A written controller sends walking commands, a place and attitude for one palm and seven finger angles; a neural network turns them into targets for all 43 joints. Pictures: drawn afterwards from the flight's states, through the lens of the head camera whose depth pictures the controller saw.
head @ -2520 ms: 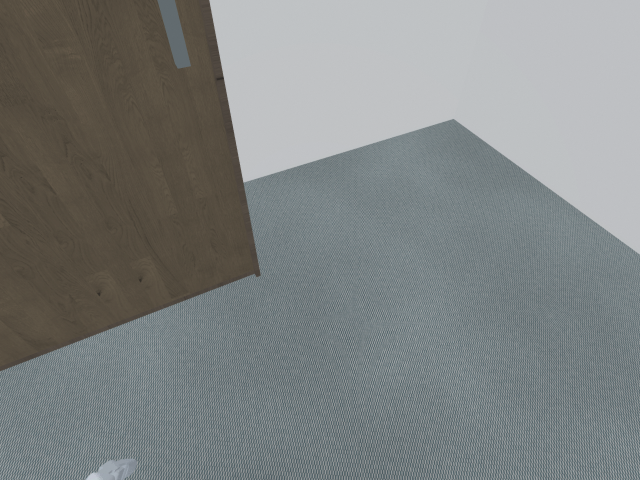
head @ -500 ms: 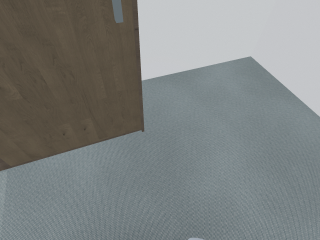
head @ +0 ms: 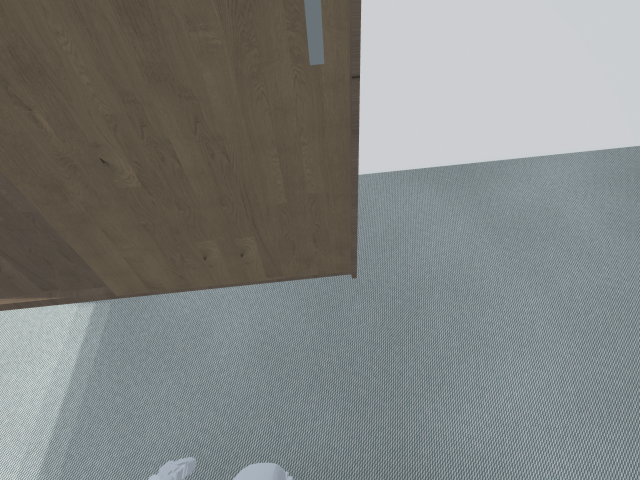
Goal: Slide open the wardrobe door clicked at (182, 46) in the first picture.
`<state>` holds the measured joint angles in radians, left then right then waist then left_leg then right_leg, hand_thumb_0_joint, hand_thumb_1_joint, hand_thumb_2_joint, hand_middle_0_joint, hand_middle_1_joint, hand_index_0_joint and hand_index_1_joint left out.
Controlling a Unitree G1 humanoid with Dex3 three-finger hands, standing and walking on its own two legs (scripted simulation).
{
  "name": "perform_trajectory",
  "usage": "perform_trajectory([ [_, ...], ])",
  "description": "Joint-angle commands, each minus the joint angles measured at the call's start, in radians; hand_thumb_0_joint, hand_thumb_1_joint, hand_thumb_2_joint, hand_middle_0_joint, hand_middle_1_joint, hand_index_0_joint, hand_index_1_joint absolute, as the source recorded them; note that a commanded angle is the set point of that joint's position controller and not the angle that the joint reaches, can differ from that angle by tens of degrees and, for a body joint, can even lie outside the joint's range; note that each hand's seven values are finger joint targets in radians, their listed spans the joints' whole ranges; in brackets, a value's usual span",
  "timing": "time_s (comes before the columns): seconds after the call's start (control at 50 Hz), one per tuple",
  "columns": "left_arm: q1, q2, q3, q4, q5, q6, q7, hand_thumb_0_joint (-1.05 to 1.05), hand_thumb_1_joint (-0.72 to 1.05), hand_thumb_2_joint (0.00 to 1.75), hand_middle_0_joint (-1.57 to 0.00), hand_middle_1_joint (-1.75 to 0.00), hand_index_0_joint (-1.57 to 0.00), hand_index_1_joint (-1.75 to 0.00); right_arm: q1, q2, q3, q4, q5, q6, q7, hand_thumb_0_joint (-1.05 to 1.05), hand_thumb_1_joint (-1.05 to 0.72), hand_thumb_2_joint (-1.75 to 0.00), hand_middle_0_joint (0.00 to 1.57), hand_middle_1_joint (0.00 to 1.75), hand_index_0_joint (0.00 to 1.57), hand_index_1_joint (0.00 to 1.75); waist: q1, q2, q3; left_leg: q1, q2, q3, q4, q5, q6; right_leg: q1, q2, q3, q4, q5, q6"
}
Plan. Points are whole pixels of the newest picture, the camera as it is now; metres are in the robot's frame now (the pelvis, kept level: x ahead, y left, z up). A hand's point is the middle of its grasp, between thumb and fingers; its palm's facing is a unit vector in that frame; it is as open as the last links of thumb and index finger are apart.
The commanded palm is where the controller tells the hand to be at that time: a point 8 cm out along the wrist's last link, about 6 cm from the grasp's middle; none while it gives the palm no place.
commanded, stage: take the last steps up to it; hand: right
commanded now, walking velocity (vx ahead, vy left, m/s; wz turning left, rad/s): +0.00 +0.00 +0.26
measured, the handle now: out of the picture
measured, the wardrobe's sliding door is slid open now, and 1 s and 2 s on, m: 0.00 0.00 0.00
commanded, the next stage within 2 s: come to a stop and stand still in 0.96 s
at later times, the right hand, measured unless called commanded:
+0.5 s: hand out of the picture +0.10 -0.16 -0.18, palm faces -0.09 +0.98 -0.19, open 7.3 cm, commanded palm none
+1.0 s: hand (409, 346) +0.36 -0.13 -0.17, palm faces -0.19 +0.97 -0.18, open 7.3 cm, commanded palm none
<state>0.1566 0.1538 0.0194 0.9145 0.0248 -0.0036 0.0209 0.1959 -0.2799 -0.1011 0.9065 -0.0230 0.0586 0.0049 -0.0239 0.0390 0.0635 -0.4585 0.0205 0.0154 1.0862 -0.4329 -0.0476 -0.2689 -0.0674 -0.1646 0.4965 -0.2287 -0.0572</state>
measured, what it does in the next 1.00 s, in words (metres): walks ahead: left foot, then right foot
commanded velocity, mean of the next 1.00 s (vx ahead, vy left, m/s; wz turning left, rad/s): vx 0.25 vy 0.07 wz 0.08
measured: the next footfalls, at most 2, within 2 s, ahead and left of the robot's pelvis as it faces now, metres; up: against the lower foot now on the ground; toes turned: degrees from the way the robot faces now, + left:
left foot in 0.24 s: +0.02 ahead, +0.14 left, +0.00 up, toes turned +10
right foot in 0.58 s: +0.22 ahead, -0.09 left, +0.00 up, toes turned -2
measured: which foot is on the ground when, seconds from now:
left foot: up 0.00-0.22, down 0.24-0.58, up 0.60-1.00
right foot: down 0.00-0.24, up 0.26-0.56, down 0.58-1.00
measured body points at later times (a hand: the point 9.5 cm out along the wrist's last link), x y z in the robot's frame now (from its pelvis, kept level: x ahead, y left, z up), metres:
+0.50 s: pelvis +0.08 +0.02 +0.00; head +0.09 +0.01 +0.45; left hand +0.05 +0.26 -0.15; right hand +0.10 -0.22 -0.16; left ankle -0.02 +0.13 -0.74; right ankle +0.14 -0.09 -0.71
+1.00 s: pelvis +0.25 +0.04 +0.00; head +0.28 +0.04 +0.45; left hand +0.13 +0.22 -0.16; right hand +0.37 -0.18 -0.16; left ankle +0.33 +0.19 -0.72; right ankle +0.18 -0.09 -0.74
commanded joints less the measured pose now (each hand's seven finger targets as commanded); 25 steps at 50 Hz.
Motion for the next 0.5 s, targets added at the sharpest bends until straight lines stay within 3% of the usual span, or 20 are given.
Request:
perform_trajectory([
  [0.0,0.087,0.188,0.058,-0.023,0.003,-0.014,0.012,0.0,0.9,0.9,-0.2,-0.3,-0.2,-0.3,0.035,0.016,0.012,-0.05,-0.005,-0.002,0.004,0.0,-0.9,-0.9,0.2,0.3,0.2,0.3,0.035,-0.163,-0.062,-0.002,0.023,0.01,-0.117,0.011,0.002,0.082,-0.256,0.195,-0.223,0.194,-0.111],
  [0.06,0.131,0.193,0.063,0.005,0.007,-0.011,0.009,0.0,0.9,0.9,-0.2,-0.3,-0.2,-0.3,-0.012,0.023,0.023,-0.061,-0.007,-0.01,0.002,0.0,-0.9,-0.9,0.2,0.3,0.2,0.3,0.059,-0.18,-0.081,0.056,0.018,0.032,-0.256,-0.004,0.013,0.107,-0.258,0.195,-0.194,0.264,-0.111],
  [0.1,0.151,0.214,0.07,0.022,0.01,-0.009,0.005,0.0,0.9,0.9,-0.2,-0.3,-0.2,-0.3,-0.009,0.028,0.029,-0.054,-0.004,-0.017,0.005,0.0,-0.9,-0.9,0.2,0.3,0.2,0.3,0.065,-0.197,-0.119,0.098,0.01,0.05,-0.332,-0.028,0.025,0.137,-0.286,0.196,-0.191,0.147,-0.105],
  [0.14,0.169,0.226,0.072,0.042,0.012,-0.007,0.002,0.0,0.9,0.9,-0.2,-0.3,-0.2,-0.3,-0.012,0.028,0.031,-0.045,-0.006,-0.025,0.011,0.0,-0.9,-0.9,0.2,0.3,0.2,0.3,0.064,-0.169,-0.102,0.165,-0.002,0.066,-0.442,-0.008,0.041,0.096,-0.289,0.207,-0.192,-0.017,-0.083],
  [0.18,0.164,0.215,0.066,0.055,0.006,-0.008,-0.002,0.0,0.9,0.9,-0.2,-0.3,-0.2,-0.3,0.058,0.01,0.028,-0.009,-0.007,-0.038,0.013,0.0,-0.9,-0.9,0.2,0.3,0.2,0.3,0.02,-0.112,-0.095,0.354,-0.014,0.08,-0.651,0.112,0.062,-0.024,-0.248,0.162,-0.105,-0.126,-0.027],
  [0.2,0.148,0.18,0.058,0.047,-0.001,-0.009,-0.007,0.0,0.9,0.9,-0.2,-0.3,-0.2,-0.3,0.125,-0.036,0.019,0.015,-0.009,-0.047,0.006,0.0,-0.9,-0.9,0.2,0.3,0.2,0.3,-0.017,0.002,-0.102,0.494,0.079,-0.034,-0.764,0.047,0.104,-0.16,-0.191,0.085,0.033,-0.225,0.023],
  [0.22,0.116,0.104,0.037,0.012,-0.009,-0.009,-0.013,0.0,0.9,0.9,-0.2,-0.3,-0.2,-0.3,0.177,-0.127,0.003,0.036,-0.014,-0.055,-0.008,0.0,-0.9,-0.9,0.2,0.3,0.2,0.3,-0.042,0.265,-0.062,0.583,0.315,-0.382,-0.902,-0.107,0.215,-0.414,-0.041,-0.058,0.288,-0.394,0.094],
  [0.24,0.009,0.144,0.041,-0.02,0.003,-0.002,-0.016,0.0,0.9,0.9,-0.2,-0.3,-0.2,-0.3,0.227,-0.146,0.002,0.046,0.003,-0.056,-0.02,0.0,-0.9,-0.9,0.2,0.3,0.2,0.3,-0.089,0.186,-0.019,0.463,0.377,-0.459,-0.956,-0.188,0.283,-0.456,-0.031,0.057,0.445,-0.388,0.084],
  [0.26,-0.014,0.138,0.044,-0.017,0.004,0.002,-0.022,0.0,0.9,0.9,-0.2,-0.3,-0.2,-0.3,0.207,-0.123,0.0,0.061,0.0,-0.063,-0.027,0.0,-0.9,-0.9,0.2,0.3,0.2,0.3,-0.063,0.179,0.019,0.422,0.34,-0.453,-0.965,-0.216,0.281,-0.476,-0.039,0.094,0.532,-0.318,0.078],
  [0.3,0.052,0.134,0.05,0.029,0.012,-0.004,-0.03,0.0,0.9,0.9,-0.2,-0.3,-0.2,-0.3,0.123,-0.054,0.021,0.057,-0.001,-0.081,-0.027,0.0,-0.9,-0.9,0.2,0.3,0.2,0.3,0.007,0.083,0.059,0.358,0.267,-0.279,-0.922,-0.042,0.246,-0.44,-0.068,0.109,0.565,-0.177,0.088],
  [0.32,0.096,0.119,0.049,0.048,0.012,-0.005,-0.032,0.0,0.9,0.9,-0.2,-0.3,-0.2,-0.3,0.104,-0.039,0.028,0.057,-0.001,-0.091,-0.026,0.0,-0.9,-0.9,0.2,0.3,0.2,0.3,0.031,0.074,0.044,0.339,0.236,-0.203,-0.903,0.063,0.231,-0.393,-0.069,0.095,0.548,-0.138,0.096],
  [0.38,0.109,0.081,0.046,0.053,0.008,-0.01,-0.035,0.0,0.9,0.9,-0.2,-0.3,-0.2,-0.3,0.139,-0.027,0.031,0.089,-0.004,-0.108,-0.024,0.0,-0.9,-0.9,0.2,0.3,0.2,0.3,0.033,0.063,0.04,0.317,0.212,-0.15,-0.887,0.221,0.229,-0.318,-0.062,0.065,0.436,-0.105,0.104],
  [0.46,0.074,0.063,0.041,0.042,0.001,-0.027,-0.04,0.0,0.9,0.9,-0.2,-0.3,-0.2,-0.3,0.175,-0.044,0.031,0.14,-0.007,-0.109,-0.021,0.0,-0.9,-0.9,0.2,0.3,0.2,0.3,0.02,0.099,0.046,0.304,0.209,-0.147,-0.847,0.249,0.218,-0.208,-0.042,0.041,0.243,-0.108,0.088],
  [0.48,0.097,0.066,0.04,0.05,0.0,-0.031,-0.038,0.0,0.9,0.9,-0.2,-0.3,-0.2,-0.3,0.171,-0.049,0.029,0.148,-0.006,-0.107,-0.021,0.0,-0.9,-0.9,0.2,0.3,0.2,0.3,0.036,0.105,0.045,0.287,0.199,-0.134,-0.822,0.243,0.206,-0.15,-0.033,0.03,0.189,-0.088,0.084],
])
